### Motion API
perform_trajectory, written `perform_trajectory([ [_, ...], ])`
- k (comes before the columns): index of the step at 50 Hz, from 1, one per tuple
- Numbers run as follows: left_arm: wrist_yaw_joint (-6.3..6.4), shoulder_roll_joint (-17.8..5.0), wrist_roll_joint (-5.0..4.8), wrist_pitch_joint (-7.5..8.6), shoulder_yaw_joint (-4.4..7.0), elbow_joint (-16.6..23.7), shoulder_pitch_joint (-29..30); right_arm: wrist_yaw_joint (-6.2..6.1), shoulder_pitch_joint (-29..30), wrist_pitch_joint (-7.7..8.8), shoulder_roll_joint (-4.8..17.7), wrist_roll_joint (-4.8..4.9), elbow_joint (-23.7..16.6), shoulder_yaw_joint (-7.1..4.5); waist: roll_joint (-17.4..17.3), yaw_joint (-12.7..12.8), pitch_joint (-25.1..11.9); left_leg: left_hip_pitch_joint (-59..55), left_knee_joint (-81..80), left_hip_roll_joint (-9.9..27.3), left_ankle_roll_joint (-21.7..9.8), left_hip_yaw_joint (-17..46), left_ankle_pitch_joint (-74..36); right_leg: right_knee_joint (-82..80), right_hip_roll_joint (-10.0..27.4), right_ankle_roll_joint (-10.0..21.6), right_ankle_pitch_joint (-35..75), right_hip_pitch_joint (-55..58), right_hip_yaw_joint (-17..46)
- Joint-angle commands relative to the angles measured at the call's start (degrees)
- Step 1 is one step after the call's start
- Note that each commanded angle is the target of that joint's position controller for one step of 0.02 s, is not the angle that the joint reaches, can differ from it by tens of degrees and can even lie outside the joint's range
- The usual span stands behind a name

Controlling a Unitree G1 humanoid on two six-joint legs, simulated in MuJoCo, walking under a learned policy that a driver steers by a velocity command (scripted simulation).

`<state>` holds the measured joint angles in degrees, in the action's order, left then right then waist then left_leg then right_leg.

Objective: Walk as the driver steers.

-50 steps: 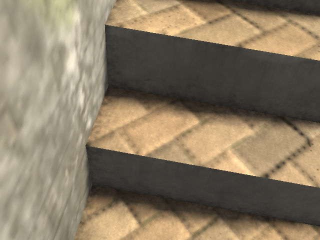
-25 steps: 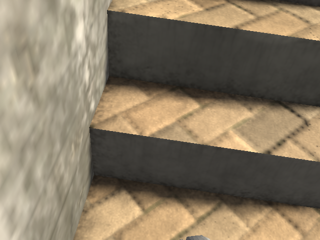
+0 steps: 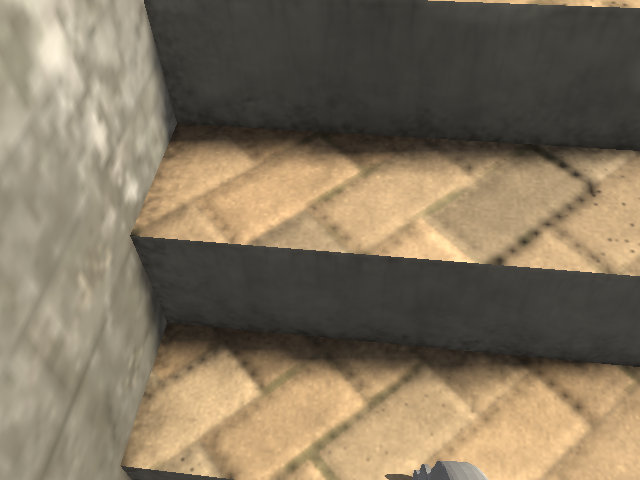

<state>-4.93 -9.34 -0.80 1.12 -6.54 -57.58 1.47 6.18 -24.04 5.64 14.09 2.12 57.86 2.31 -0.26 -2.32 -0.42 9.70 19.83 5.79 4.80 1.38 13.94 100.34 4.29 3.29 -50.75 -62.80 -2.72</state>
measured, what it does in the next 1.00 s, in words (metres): steps on the spot: left foot 0.22 m lower, then right foot 0.26 m higher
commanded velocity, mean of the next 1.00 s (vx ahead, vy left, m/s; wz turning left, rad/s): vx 0.11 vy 0.00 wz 0.00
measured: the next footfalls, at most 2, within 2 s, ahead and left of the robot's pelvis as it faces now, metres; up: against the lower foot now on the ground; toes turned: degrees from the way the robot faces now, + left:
left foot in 0.68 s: -0.03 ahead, +0.11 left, +0.00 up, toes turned +6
right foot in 0.88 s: -0.01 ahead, -0.12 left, +0.25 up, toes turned -3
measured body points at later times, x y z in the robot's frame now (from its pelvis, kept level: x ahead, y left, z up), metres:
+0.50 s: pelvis -0.01 -0.01 +0.02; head +0.00 -0.02 +0.47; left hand +0.05 +0.23 -0.12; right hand +0.05 -0.27 -0.13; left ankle -0.06 +0.17 -0.71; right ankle +0.04 -0.10 -0.53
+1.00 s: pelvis -0.04 +0.01 -0.01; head -0.05 +0.02 +0.44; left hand +0.10 +0.24 -0.14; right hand +0.04 -0.21 -0.14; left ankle -0.07 +0.11 -0.74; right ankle -0.04 -0.12 -0.48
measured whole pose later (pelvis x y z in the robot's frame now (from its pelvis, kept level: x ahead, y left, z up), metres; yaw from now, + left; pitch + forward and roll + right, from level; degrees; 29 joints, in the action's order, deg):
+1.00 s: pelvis -0.04 +0.01 -0.01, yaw +3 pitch +5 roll +2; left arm -0.2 -12.1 1.6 2.1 -2.6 -55.3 -6.1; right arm 3.4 -18.2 7.4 9.2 -1.2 51.0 1.3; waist 3.2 -2.4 -7.7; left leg 17.4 29.2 -3.1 -2.4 -2.2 16.8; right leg 112.9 5.3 -5.2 -39.4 -57.8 2.1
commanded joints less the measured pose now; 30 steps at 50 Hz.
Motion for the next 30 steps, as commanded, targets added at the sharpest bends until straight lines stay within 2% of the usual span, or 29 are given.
perform_trajectory([
  [1, 0.42, -7.7, 0.47, -0.47, 1.82, 0.9, -1.4, 0.19, -6.6, 0.86, 2.1, -0.19, -0.4, 0.48, 7.4, 1.6, -3.5, 10.0, -3.5, -4.1, -0.6, -4.6, 0.1, -30.2, 2.8, 1.2, -11.0, 15.6, 17.1],
  [3, 0.69, -7.9, 0.57, -0.38, 1.86, 0.4, -1.8, 0.45, -6.2, 0.84, 2.6, -0.26, -0.6, 0.51, 7.4, 1.5, -2.5, 10.1, -3.8, -4.1, -0.6, -4.6, 0.6, -29.2, 2.3, 0.9, -11.1, 14.5, 15.8],
  [4, 0.7, -7.5, 0.62, -0.08, 1.6, 1.0, -1.3, 0.25, -6.3, 0.95, 3.2, -1.12, -0.1, 0.51, 6.7, 1.3, -2.0, 10.5, -4.4, -3.9, -0.7, -4.4, 0.6, -28.1, 2.3, 0.9, -10.5, 14.3, 16.1],
  [6, 1.12, -7.6, 0.93, 0.18, 1.78, 0.9, -3.1, -0.2, -6.3, 0.89, 3.4, -1.49, -0.4, 0.44, 7.0, 1.4, -2.8, 10.1, -3.5, -3.9, -0.9, -4.3, 1.8, -26.5, 1.7, -0.1, -11.5, 13.6, 14.7],
  [9, 1.23, -7.5, 0.99, 0.44, 1.67, 1.0, -3.5, -0.38, -6.3, 1.13, 3.2, -1.26, -0.8, 0.53, 5.4, 0.9, -1.1, 10.8, -4.2, -3.2, -1.4, -3.6, 3.0, -24.4, 1.3, -0.4, -10.2, 11.8, 13.9],
  [11, 1.27, -6.8, 1.15, 0.59, 1.3, 0.6, -3.8, -0.29, -6.5, 1.2, 2.8, -1.5, -0.8, 0.75, 3.8, 0.6, 0.1, 10.4, -4.7, -3.0, -1.6, -2.8, 2.7, -21.6, 0.6, -0.8, -8.5, 10.0, 12.8],
  [12, 3.4, -13.1, 1.7, 0.19, 4.57, 2.0, -4.0, -1.25, -9.6, 0.44, 8.7, -3.6, 2.4, -1.56, -3.7, -0.6, 0.9, 14.7, -11.5, 7.2, -11.9, 8.2, 11.3, -12.7, -1.5, 1.4, -20.2, 3.2, 10.9],
  [13, 3.66, -7.2, 2.18, 0.72, 3.31, 2.7, -4.4, -2.09, -10.2, 0.73, 11.0, -5.22, 4.1, -2.22, -12.1, -1.1, 2.2, 10.6, -17.2, 12.9, -15.7, 13.5, 10.8, 4.3, -4.7, -1.7, -7.2, -3.4, 3.7],
  [14, 5.06, -2.6, 3.65, 0.59, 2.62, 3.1, -8.5, -2.35, -1.5, 0.73, 13.7, -7.65, 3.5, -3.14, -14.2, 3.6, 1.4, 4.4, -18.7, 18.7, -16.2, 17.0, 13.8, 18.1, -3.6, -3.8, 7.1, -9.7, 2.8],
  [15, 5.36, -4.1, 3.42, -0.05, 2.97, 5.1, -9.2, -2.45, 7.7, 1.32, 15.3, -7.43, -0.1, -3.69, -5.1, 6.4, -3.1, 1.4, -16.7, 16.4, -12.6, 11.5, 11.9, 7.1, -2.7, -1.8, 6.3, -5.7, 4.3],
  [16, 4.96, -5.8, 2.95, -0.35, 3.26, 5.8, -7.6, -2.25, 9.8, 1.62, 14.4, -5.91, -2.0, -3.55, -1.6, 5.9, -4.5, 6.7, -17.1, 12.4, -12.1, 6.6, 8.7, -6.0, -6.0, -1.5, -3.7, 6.0, 0.7],
  [17, 4.23, -6.4, 2.49, -0.72, 3.37, 5.9, -5.3, -1.55, 9.2, 1.42, 11.9, -5.22, -1.6, -2.48, -3.9, 5.4, -4.5, 9.2, -16.0, 10.3, -12.3, 5.2, 6.4, -14.3, -7.9, -1.2, -8.4, 12.7, 0.3],
  [18, 3.97, -6.3, 2.38, -0.52, 3.4, 4.4, -8.0, -1.01, 9.8, 0.86, 11.4, -5.38, -0.9, -2.18, -8.2, 6.8, -4.9, 6.7, -13.7, 9.6, -11.9, 4.0, 4.8, -20.8, -8.5, -0.5, -7.7, 15.4, 2.0],
  [19, 3.46, -8.1, 1.68, 0.33, 3.62, 2.8, -9.4, -0.09, 6.3, 0.83, 9.5, -6.06, 0.0, -1.3, -6.3, 5.8, -3.4, 9.6, -12.2, 7.7, -11.7, 0.9, 1.6, -22.7, -7.5, 2.4, -6.1, 16.6, 6.5],
  [20, 3.02, -10.4, 0.58, 0.64, 4.04, 0.7, -12.0, 0.48, 1.9, 0.57, 8.0, -6.18, 0.7, -0.44, -1.1, 4.8, -1.6, 11.1, -8.4, 3.5, -8.3, -4.8, -5.0, -27.4, -4.4, 7.3, -9.1, 14.8, 17.3],
  [21, 2.9, -11.1, 0.42, 0.46, 3.75, -1.2, -13.6, 1.06, 0.4, -0.09, 4.8, -6.36, 1.4, 0.45, 4.0, 4.8, -3.0, 13.1, -2.9, 0.0, -6.6, -7.4, -12.7, -34.7, -2.2, 10.2, -8.8, 17.6, 25.8],
  [22, 2.91, -11.1, 1.21, -0.25, 3.66, -3.2, -17.9, 1.05, 1.4, -0.64, 3.6, -5.61, 0.8, 0.45, 7.2, 6.0, -6.2, 14.6, 1.2, -2.1, -5.9, -6.8, -11.6, -41.2, -0.6, 10.7, -10.2, 21.4, 30.9],
  [23, 3.06, -11.7, 1.59, -0.55, 3.67, -4.2, -19.5, 0.93, 1.4, -1.11, 2.7, -4.83, 0.5, 0.41, 11.4, 6.9, -8.0, 15.2, 7.9, -2.9, -4.9, -4.7, -10.3, -45.8, 0.9, 10.4, -12.2, 22.2, 35.9],
  [24, 3.94, -12.7, 2.52, -0.3, 4.39, -4.6, -21.3, 0.09, 0.1, -1.88, 3.8, -5.47, 0.7, -0.56, 14.8, 8.0, -10.8, 13.3, 22.3, -3.8, -4.2, -1.6, -7.3, -48.2, 1.7, 9.7, -16.3, 19.4, 38.2],
  [25, 4.49, -12.6, 2.78, 0.29, 4.44, -4.8, -20.6, -0.78, -1.9, -2.12, 4.3, -6.23, 1.7, -1.46, 18.8, 8.3, -11.3, 16.3, 37.8, -4.4, -4.5, 3.6, -2.0, -48.1, 2.7, 10.0, -13.1, 18.9, 40.0],
  [26, 4.89, -12.6, 1.63, 1.24, 4.65, -4.0, -19.3, -1.95, -1.3, -1.63, 4.9, -6.39, 1.9, -2.27, 17.4, 7.8, -9.9, 19.8, 47.3, -5.1, -4.8, 8.3, 0.9, -45.0, 2.7, 10.5, -9.4, 18.2, 39.5],
  [27, 4.79, -11.5, 1.01, 1.97, 4.55, -2.7, -15.3, -2.78, -0.4, -1.13, 5.4, -5.91, 1.8, -2.62, 14.9, 6.2, -8.8, 20.0, 52.2, -5.2, -4.8, 10.3, -0.4, -41.5, 1.6, 9.4, -4.1, 15.4, 36.7],
  [28, 5.22, -11.5, 0.72, 1.74, 4.53, -0.2, -9.1, -2.67, -2.3, -1.16, 5.9, -5.82, 1.5, -2.83, 10.4, 3.3, -9.3, 16.7, 43.6, -5.2, -4.6, 6.9, 2.0, -38.9, -1.4, 7.3, -1.0, 13.6, 29.8],
  [29, 6.14, -8.7, 0.12, 0.95, 3.47, 3.3, -1.9, -2.74, -5.7, -1.24, 4.7, -5.67, 2.4, -2.24, 3.5, 0.8, -7.6, 16.4, 26.5, -4.3, -2.8, 7.0, 4.6, -34.1, -2.2, 4.9, 2.9, 14.1, 26.7],
  [30, 7.48, -5.9, -1.53, -0.02, 2.62, 5.2, 1.2, -2.47, -5.7, -1.31, 4.5, -5.88, 1.5, -1.8, 0.8, -0.7, -5.7, 12.9, 5.5, -5.5, -0.9, 1.2, 3.7, -30.4, -4.5, 2.2, 2.2, 14.2, 22.1],
])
